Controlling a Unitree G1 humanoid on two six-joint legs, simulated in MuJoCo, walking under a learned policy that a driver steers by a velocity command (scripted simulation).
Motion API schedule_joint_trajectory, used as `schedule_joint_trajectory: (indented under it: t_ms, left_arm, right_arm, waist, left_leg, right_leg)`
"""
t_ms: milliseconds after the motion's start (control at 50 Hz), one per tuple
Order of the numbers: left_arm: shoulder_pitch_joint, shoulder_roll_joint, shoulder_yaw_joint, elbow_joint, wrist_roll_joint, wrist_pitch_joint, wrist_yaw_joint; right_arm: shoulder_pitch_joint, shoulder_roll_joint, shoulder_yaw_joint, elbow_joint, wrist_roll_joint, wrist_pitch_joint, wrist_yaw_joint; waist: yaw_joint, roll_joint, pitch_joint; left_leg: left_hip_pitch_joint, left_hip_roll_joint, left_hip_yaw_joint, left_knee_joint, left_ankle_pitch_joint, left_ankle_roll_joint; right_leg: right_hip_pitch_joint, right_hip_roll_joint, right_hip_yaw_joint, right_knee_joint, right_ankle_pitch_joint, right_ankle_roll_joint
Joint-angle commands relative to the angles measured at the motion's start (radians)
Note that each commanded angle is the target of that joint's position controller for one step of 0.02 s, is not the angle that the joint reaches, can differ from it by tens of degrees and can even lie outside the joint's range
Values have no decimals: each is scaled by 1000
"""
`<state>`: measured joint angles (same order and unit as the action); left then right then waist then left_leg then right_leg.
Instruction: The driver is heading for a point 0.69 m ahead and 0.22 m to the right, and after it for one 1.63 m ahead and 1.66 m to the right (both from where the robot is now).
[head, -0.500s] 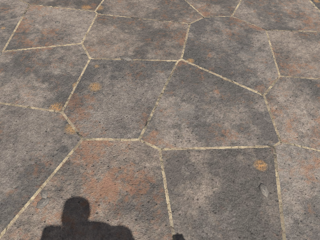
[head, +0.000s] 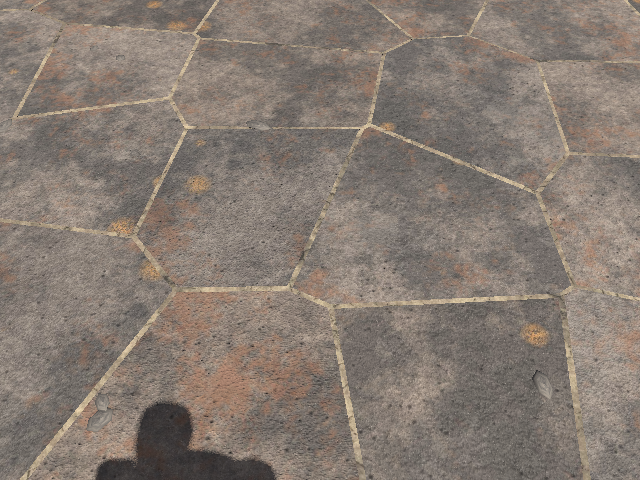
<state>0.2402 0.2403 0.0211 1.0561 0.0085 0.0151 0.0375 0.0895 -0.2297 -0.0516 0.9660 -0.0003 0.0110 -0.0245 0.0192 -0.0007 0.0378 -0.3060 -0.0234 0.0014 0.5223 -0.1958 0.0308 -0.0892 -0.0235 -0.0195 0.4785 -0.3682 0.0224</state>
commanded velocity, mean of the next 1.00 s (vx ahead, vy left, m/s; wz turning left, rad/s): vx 0.30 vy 0.00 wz -0.12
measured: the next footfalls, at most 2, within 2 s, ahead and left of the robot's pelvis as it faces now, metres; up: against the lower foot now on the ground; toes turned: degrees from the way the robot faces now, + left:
right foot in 0.96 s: +0.44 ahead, -0.14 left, +0.00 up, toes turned -12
left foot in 1.44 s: +0.77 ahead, -0.03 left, +0.00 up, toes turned -29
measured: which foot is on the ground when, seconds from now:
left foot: down 0.00-0.94, up 0.96-1.00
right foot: down 0.00-0.46, up 0.48-0.94, down 0.96-1.00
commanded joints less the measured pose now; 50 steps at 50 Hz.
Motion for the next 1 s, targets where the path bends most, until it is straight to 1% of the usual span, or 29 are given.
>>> schedule_joint_trajectory:
  t_ms: [20,180,200,240,280,300,320,340,360,380,420,440,460,480,500,520,560,600,640,700,780,840,860,900,920,940,960,980,1000]
  left_arm:
    - [53,95,14,-11,1,-12,4]
    - [99,69,5,12,1,-24,5]
    - [123,62,4,22,0,-24,6]
    - [123,86,13,13,-8,-22,12]
    - [158,103,20,2,-14,-32,16]
    - [198,126,29,9,-19,-41,15]
    - [211,163,42,13,-27,-51,15]
    - [188,182,52,8,-29,-60,14]
    - [168,167,51,-1,-28,-69,12]
    - [149,148,49,-10,-32,-76,7]
    - [113,137,47,-25,-37,-75,-6]
    - [101,141,47,-36,-33,-78,-9]
    - [73,107,37,-59,-33,-85,-12]
    - [77,45,22,-99,-27,-103,-7]
    - [36,74,32,-118,-45,-118,-10]
    - [26,83,37,-125,-65,-127,-20]
    - [13,86,47,-120,-54,-136,-27]
    - [13,92,60,-119,-41,-123,-33]
    - [-11,64,58,-125,-40,-105,-40]
    - [-133,36,47,-177,-37,-93,-43]
    - [-263,29,31,-233,-38,-92,-63]
    - [-321,32,27,-271,-38,-92,-84]
    - [-325,39,29,-282,-38,-93,-92]
    - [-285,76,46,-294,-35,-92,-104]
    - [-191,111,66,-279,-37,-89,-108]
    - [-32,160,96,-238,-40,-84,-105]
    - [123,235,128,-209,-40,-74,-88]
    - [152,313,136,-210,-40,-75,-81]
    - [178,234,113,-212,-29,-80,-77]
  right_arm:
    - [-38,-111,-21,-27,0,-7,-6]
    - [-36,-103,-16,27,1,0,-9]
    - [-18,-97,-14,41,1,1,-9]
    - [-6,-114,-22,53,9,2,-10]
    - [-40,-109,-23,42,10,-16,-5]
    - [-65,-92,-21,32,14,-32,2]
    - [-92,-71,-18,21,19,-50,12]
    - [-101,-70,-18,13,22,-64,21]
    - [-86,-73,-19,13,27,-76,27]
    - [-70,-71,-19,16,33,-85,32]
    - [47,-67,-27,63,39,-95,37]
    - [151,-99,-46,103,36,-94,35]
    - [284,-172,-70,131,30,-95,31]
    - [421,-257,-86,152,32,-97,38]
    - [377,-178,-52,149,15,-113,44]
    - [294,-131,-32,123,12,-124,44]
    - [208,-93,-11,91,7,-131,50]
    - [221,-73,3,93,0,-122,45]
    - [258,-100,2,103,-5,-116,29]
    - [271,-133,-2,101,-14,-113,10]
    - [301,-147,-5,99,-6,-116,1]
    - [329,-147,-9,106,3,-105,3]
    - [324,-155,-12,101,4,-99,3]
    - [297,-189,-22,81,3,-86,-2]
    - [283,-201,-25,69,-2,-75,-6]
    - [264,-203,-24,52,-4,-65,-10]
    - [271,-193,-15,25,-13,-69,-12]
    - [377,-27,35,-16,-27,-102,14]
    - [261,-107,18,-34,14,-153,30]
  waist:
    - [-4,14,-28]
    - [-10,8,-8]
    - [-9,5,-25]
    - [-11,-21,19]
    - [12,-41,78]
    - [30,-84,97]
    - [35,-162,124]
    - [28,-192,158]
    - [11,-181,170]
    - [-5,-164,174]
    - [-64,-135,133]
    - [-102,-113,75]
    - [-153,42,14]
    - [-180,297,-85]
    - [-143,201,-65]
    - [-102,135,6]
    - [-57,55,48]
    - [-39,72,40]
    - [-38,63,44]
    - [-57,48,75]
    - [-86,51,100]
    - [-87,39,114]
    - [-76,44,106]
    - [-29,85,41]
    - [26,109,-26]
    - [108,106,-115]
    - [165,21,-205]
    - [51,-249,-338]
    - [112,-161,-393]
  left_leg:
    - [152,72,-85,-82,129,44]
    - [147,62,-77,-92,74,36]
    - [150,51,-67,-97,-45,35]
    - [79,15,-35,-70,-337,36]
    - [-30,1,-21,-25,-423,35]
    - [-91,-13,8,44,-360,23]
    - [-157,-23,60,160,-225,10]
    - [-205,20,39,240,-172,19]
    - [-231,46,23,251,-189,33]
    - [-220,55,27,195,-216,44]
    - [38,6,85,-1,-154,49]
    - [210,-20,79,-19,-89,48]
    - [374,109,-156,-125,-153,109]
    - [539,339,-599,-302,-248,256]
    - [499,407,-727,-346,-281,287]
    - [439,392,-614,-336,-265,259]
    - [350,313,-399,-361,-150,194]
    - [299,251,-258,-383,1,160]
    - [292,243,-172,-402,107,161]
    - [256,241,-81,-430,167,156]
    - [237,240,36,-462,202,138]
    - [339,273,88,-421,282,121]
    - [376,283,107,-383,378,112]
    - [429,294,143,-239,755,90]
    - [433,289,162,-94,915,76]
    - [367,260,183,118,956,51]
    - [123,219,184,418,705,15]
    - [-312,-7,109,814,-245,-48]
    - [-424,-18,-103,938,-341,-19]
  right_leg:
    - [-161,-21,14,-97,86,-18]
    - [-188,-20,12,-109,54,-22]
    - [-183,-15,8,-116,-29,-27]
    - [-217,-21,29,-119,-234,-66]
    - [-222,-73,112,-166,-376,-118]
    - [-184,-136,204,-222,-422,-156]
    - [-140,-235,330,-300,-446,-202]
    - [-133,-311,407,-332,-409,-237]
    - [-115,-328,411,-324,-336,-241]
    - [-94,-308,366,-297,-252,-221]
    - [-173,-212,223,-202,-114,-163]
    - [-235,-160,164,-100,65,-140]
    - [-360,-63,43,188,231,-85]
    - [-567,60,-29,546,-31,-22]
    - [-660,36,101,747,-173,-41]
    - [-717,-19,127,815,-107,-74]
    - [-704,-94,106,736,66,-104]
    - [-628,-117,78,645,140,-92]
    - [-641,-117,53,582,189,-63]
    - [-663,-106,51,406,295,-39]
    - [-587,-69,1,215,429,-55]
    - [-593,-57,-10,146,408,-92]
    - [-580,-45,-24,131,374,-109]
    - [-471,14,-81,139,282,-145]
    - [-353,54,-105,148,243,-166]
    - [-140,97,-112,113,255,-195]
    - [159,-3,87,87,202,-246]
    - [493,-286,697,-40,-40,-448]
    - [520,-311,881,-203,-105,-440]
